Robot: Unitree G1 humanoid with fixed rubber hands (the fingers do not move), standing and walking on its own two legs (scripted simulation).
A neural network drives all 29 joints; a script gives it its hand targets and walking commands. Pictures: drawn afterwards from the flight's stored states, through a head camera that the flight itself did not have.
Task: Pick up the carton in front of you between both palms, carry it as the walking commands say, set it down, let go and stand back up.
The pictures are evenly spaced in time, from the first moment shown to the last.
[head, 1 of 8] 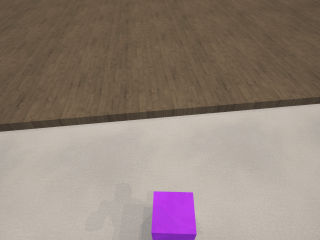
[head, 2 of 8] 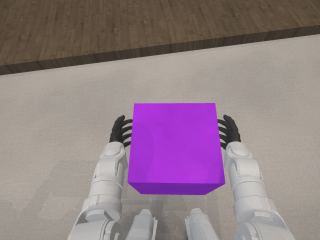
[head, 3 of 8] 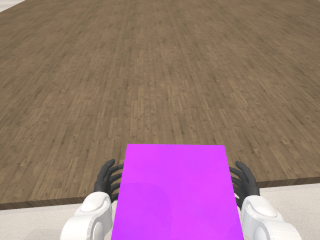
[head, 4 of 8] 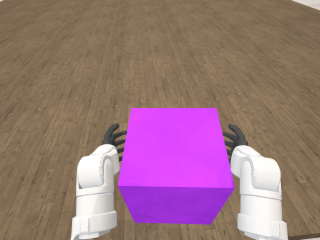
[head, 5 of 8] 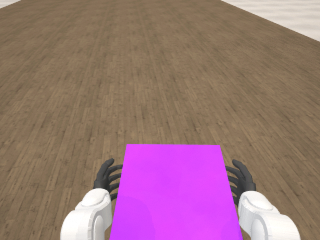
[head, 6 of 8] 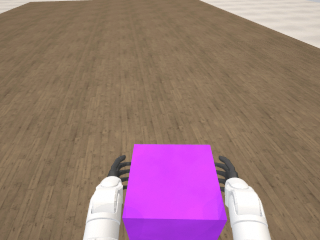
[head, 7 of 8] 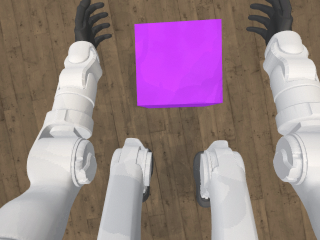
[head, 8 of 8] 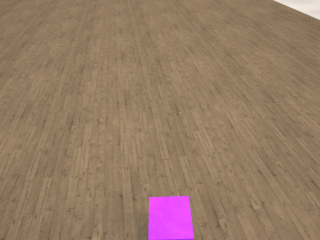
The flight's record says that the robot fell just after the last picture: no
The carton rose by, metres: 0.83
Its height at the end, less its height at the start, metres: +0.09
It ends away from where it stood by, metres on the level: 3.21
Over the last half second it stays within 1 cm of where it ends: yes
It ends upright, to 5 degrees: yes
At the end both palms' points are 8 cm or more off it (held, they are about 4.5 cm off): yes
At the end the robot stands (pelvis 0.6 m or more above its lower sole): yes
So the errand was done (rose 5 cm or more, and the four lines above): yes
